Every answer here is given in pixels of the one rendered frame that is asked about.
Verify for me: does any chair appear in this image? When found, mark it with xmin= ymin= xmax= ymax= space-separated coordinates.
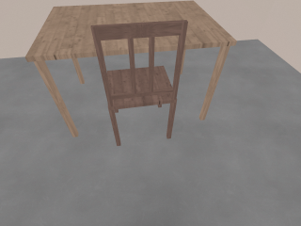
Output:
xmin=90 ymin=20 xmax=188 ymax=146

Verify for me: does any table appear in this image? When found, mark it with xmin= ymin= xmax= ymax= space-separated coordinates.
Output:
xmin=25 ymin=0 xmax=237 ymax=137

